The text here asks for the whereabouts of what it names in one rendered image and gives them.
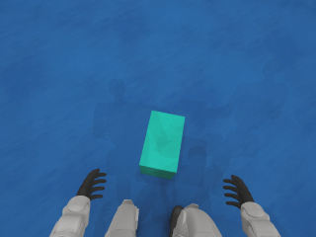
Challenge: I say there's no robot left forearm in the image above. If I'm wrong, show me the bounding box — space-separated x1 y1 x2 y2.
49 196 91 237

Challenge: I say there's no robot right foot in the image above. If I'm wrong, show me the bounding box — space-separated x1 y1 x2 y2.
169 205 184 237

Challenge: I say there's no carton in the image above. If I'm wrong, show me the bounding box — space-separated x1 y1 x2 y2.
139 111 185 180

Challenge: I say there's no robot right hand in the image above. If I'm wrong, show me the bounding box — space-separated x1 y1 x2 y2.
222 175 254 209

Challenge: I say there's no robot left hand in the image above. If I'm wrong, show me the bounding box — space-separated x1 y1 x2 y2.
76 168 107 200

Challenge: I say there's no robot right forearm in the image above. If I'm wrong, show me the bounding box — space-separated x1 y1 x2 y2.
240 201 281 237

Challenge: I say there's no right robot thigh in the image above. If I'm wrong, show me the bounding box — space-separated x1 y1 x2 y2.
179 207 222 237

